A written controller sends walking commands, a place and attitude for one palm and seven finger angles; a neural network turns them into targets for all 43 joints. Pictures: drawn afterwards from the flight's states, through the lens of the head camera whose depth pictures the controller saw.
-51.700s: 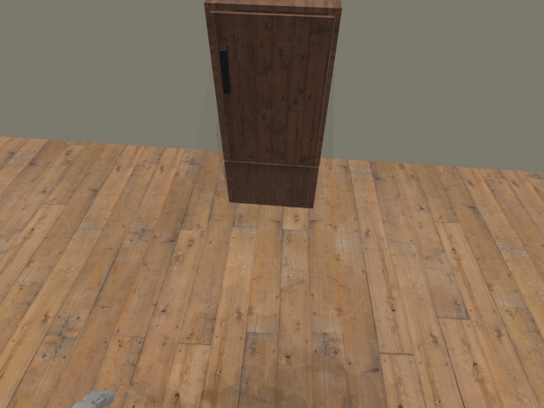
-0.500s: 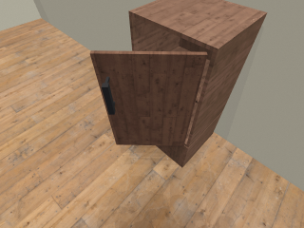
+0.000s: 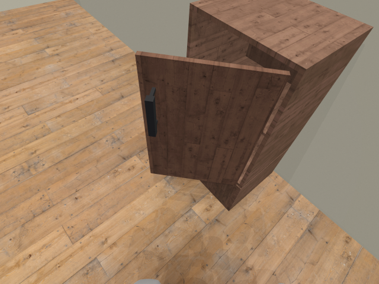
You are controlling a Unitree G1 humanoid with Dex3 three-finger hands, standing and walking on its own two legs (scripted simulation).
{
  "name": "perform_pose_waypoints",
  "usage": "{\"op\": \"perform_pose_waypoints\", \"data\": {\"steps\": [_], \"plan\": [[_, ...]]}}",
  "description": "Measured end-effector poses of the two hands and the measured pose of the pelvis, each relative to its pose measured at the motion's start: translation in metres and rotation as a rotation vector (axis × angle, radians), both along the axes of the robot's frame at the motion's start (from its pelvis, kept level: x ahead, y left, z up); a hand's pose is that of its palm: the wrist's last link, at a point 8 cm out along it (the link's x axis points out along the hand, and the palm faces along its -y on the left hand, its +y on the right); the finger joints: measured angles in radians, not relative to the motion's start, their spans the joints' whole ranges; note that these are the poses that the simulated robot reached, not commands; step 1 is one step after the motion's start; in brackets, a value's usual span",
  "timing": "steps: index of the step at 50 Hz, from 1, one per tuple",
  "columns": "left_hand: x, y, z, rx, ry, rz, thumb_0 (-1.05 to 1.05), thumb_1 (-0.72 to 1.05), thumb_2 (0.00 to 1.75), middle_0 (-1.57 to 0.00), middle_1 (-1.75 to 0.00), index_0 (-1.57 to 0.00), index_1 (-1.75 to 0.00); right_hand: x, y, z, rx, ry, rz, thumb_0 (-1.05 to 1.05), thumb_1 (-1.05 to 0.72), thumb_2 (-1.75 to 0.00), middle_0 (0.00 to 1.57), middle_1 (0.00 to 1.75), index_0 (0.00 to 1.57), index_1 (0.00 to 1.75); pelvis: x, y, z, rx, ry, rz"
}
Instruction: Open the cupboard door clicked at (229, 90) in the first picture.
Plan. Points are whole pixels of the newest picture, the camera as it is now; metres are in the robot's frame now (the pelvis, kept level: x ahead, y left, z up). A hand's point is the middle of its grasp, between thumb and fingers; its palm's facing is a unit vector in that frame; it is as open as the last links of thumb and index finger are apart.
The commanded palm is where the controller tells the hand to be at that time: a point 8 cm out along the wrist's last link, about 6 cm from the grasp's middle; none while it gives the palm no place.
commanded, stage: come to a stop and stand still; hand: left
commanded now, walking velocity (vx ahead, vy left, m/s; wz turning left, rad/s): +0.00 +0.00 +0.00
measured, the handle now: (153, 112) +0.56 +0.17 -0.03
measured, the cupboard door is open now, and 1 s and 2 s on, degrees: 43 43 43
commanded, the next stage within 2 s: look again from close up in 1.24 s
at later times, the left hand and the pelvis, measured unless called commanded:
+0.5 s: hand out of the picture -0.04 +0.15 -0.16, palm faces +0.04 -0.98 -0.18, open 7.3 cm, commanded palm none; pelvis -0.03 -0.02 +0.01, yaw +0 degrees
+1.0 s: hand out of the picture -0.06 +0.12 -0.16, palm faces +0.06 -0.99 -0.15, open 7.3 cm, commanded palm none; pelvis -0.02 -0.03 +0.01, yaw +0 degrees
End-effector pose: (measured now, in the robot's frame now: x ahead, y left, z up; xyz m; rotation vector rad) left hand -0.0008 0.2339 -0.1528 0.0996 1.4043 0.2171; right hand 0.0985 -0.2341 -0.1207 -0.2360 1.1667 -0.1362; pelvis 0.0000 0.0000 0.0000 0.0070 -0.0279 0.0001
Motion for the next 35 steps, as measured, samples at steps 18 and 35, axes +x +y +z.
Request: {"op": "perform_pose_waypoints", "data": {"steps": [18,35], "plan": [[-0.03,-0.011,0.027,0.03,-0.017,-0.068,0.0,0.91,0.9,-0.2,-0.3,-0.2,-0.29,-0.075,0.009,-0.015,0.103,0.05,-0.085,-0.02,-0.94,-0.9,0.2,0.3,0.2,0.3,-0.033,-0.003,0.01,0.008,0.027,-0.008],[-0.055,-0.057,0.014,-0.063,0.029,-0.055,0.0,0.91,0.9,-0.2,-0.3,-0.2,-0.29,-0.182,-0.01,-0.01,0.069,0.33,-0.131,0.0,-0.91,-0.9,0.2,0.3,0.2,0.3,-0.036,-0.026,0.013,-0.005,-0.002,0.004]]}}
